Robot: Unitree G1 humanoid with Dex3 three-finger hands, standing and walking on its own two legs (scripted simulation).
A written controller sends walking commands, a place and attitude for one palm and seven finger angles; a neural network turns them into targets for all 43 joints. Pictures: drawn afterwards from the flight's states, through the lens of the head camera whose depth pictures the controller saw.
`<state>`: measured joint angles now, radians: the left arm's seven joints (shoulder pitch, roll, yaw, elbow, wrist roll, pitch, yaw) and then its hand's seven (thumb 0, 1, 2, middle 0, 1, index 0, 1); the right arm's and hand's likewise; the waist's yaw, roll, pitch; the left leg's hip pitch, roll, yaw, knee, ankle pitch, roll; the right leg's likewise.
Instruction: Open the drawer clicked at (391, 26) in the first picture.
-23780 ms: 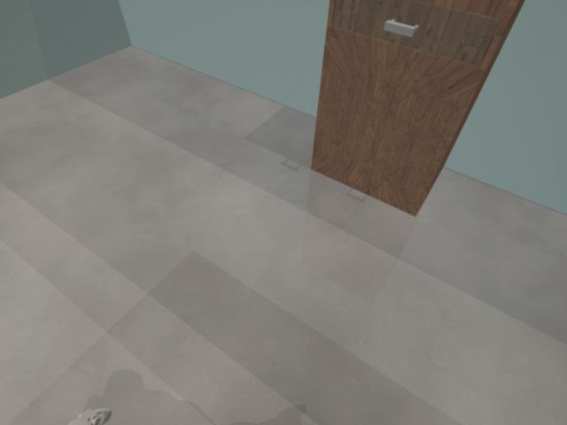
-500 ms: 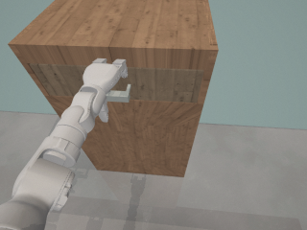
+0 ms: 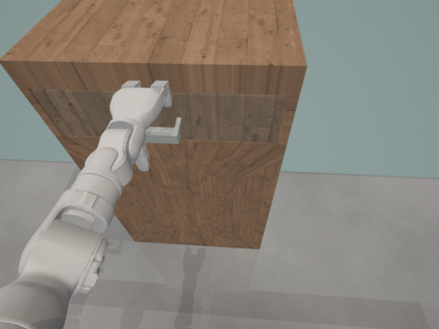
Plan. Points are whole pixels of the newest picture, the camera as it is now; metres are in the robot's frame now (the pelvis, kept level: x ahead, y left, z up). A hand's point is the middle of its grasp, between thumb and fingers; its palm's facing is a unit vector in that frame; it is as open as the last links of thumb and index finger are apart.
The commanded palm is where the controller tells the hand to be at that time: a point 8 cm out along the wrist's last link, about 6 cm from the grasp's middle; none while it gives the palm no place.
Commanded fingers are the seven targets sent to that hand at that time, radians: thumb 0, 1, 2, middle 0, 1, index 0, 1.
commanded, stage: lower the fingers behind the handle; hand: left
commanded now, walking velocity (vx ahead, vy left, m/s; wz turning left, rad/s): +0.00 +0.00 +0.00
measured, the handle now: (158, 128) +0.53 +0.13 +0.05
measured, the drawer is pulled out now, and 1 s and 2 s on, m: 0.00 0.00 0.00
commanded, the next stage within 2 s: lift the fingers back up to retry in 1.44 s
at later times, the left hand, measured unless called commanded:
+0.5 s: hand (147, 139) +0.47 +0.14 +0.07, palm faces -0.03 -0.03 -1.00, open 13.9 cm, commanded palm +0.45 +0.15 +0.13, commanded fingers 0.00 -0.50 0.30 -0.30 -1.20 -0.30 -1.20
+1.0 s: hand (150, 139) +0.48 +0.14 +0.06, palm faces -0.01 -0.02 -1.00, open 13.9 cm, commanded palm +0.46 +0.16 +0.09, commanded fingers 0.00 -0.50 0.30 -0.30 -1.20 -0.30 -1.20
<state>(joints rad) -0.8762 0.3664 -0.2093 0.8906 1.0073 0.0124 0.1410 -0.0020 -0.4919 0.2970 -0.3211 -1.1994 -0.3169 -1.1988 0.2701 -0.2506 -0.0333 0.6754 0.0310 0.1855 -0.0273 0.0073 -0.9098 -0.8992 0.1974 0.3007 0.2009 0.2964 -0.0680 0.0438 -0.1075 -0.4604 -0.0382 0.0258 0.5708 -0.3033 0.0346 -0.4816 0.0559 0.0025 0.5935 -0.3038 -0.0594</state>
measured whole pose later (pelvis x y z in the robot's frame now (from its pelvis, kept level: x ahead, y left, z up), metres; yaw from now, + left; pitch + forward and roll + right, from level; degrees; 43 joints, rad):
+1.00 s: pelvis -0.01 +0.01 -0.01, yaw +0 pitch +15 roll +0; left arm -0.92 0.35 -0.20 1.06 1.06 0.05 0.26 0.00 -0.49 0.30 -0.34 -1.32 -0.32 -1.20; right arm 0.32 -0.24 -0.03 0.67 0.02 0.18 -0.03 0.01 -0.91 -0.90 0.20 0.30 0.20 0.30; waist -0.12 0.03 -0.14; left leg -0.60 -0.03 0.03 0.68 -0.34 0.04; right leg -0.61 0.07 0.00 0.67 -0.32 -0.05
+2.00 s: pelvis +0.00 +0.02 -0.01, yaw +0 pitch +13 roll -1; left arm -0.88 0.37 -0.21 0.92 1.02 0.04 0.18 0.00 -0.49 0.30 -0.32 -1.21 -0.32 -1.20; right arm 0.35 -0.24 -0.05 0.68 0.03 0.16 -0.02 0.01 -0.91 -0.90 0.20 0.30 0.20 0.30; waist -0.09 0.05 -0.13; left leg -0.54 -0.04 0.03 0.65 -0.33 0.06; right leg -0.54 0.05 0.01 0.63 -0.31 -0.03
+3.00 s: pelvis +0.00 -0.01 +0.00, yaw +0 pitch +11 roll +1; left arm -0.88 0.39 -0.19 0.88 1.00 0.00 0.12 0.00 -0.49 0.30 -0.32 -1.20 -0.32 -1.20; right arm 0.29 -0.26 -0.03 0.68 0.03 0.18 -0.03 0.01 -0.91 -0.90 0.20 0.30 0.20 0.30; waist -0.08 0.05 -0.10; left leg -0.45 -0.03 0.03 0.56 -0.30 0.03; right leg -0.48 0.06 0.00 0.58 -0.29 -0.07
